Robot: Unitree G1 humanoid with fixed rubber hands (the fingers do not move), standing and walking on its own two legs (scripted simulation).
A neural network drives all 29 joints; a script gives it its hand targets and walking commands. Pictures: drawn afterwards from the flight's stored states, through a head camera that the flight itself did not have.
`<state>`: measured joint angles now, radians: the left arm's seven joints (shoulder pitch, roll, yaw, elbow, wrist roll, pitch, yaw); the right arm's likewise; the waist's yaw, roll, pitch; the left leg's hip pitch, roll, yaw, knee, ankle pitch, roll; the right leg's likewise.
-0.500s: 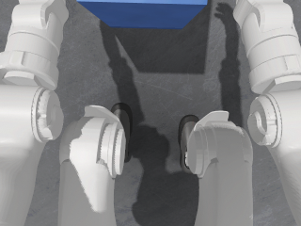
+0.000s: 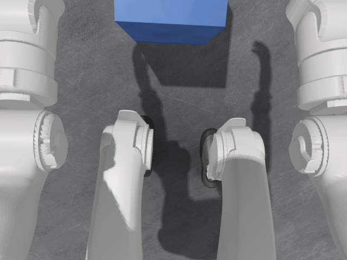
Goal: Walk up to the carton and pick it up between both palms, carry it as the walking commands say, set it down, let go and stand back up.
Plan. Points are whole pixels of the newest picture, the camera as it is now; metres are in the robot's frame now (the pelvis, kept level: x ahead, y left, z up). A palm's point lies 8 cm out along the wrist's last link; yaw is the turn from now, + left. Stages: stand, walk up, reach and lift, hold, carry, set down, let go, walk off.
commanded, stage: set down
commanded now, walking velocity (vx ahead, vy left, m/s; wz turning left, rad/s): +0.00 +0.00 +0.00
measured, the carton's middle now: out of the picture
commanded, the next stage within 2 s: let go in 0.84 s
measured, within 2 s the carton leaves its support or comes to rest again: neither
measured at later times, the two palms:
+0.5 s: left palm out of the picture +0.55 +0.24 +0.02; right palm out of the picture +0.58 -0.15 +0.02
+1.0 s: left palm out of the picture +0.54 +0.24 +0.12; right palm out of the picture +0.57 -0.14 +0.12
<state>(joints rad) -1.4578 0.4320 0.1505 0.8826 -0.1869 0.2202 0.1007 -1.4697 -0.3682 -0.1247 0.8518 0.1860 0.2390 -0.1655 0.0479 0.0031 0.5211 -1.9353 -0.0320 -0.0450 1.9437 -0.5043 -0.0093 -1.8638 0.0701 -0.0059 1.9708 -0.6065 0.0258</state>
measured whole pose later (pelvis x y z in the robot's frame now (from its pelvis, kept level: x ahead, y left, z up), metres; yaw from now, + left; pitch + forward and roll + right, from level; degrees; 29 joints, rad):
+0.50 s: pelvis +0.00 +0.00 +0.12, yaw +1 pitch +27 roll -2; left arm -1.40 0.45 0.19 0.74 -0.17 0.35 0.06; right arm -1.41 -0.38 -0.15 0.70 0.17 0.37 -0.14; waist 0.04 0.00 0.52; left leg -1.56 -0.03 -0.05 1.49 -0.39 -0.01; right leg -1.51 0.06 0.01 1.52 -0.48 0.02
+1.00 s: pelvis +0.04 +0.01 +0.22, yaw +1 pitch +35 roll -2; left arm -1.22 0.31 0.28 0.95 0.03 0.22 0.01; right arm -1.20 -0.25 -0.25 0.90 -0.02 0.23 -0.06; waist 0.02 0.00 0.17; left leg -1.39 -0.03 -0.06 1.02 -0.24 0.00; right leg -1.33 0.04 0.02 1.03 -0.32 0.02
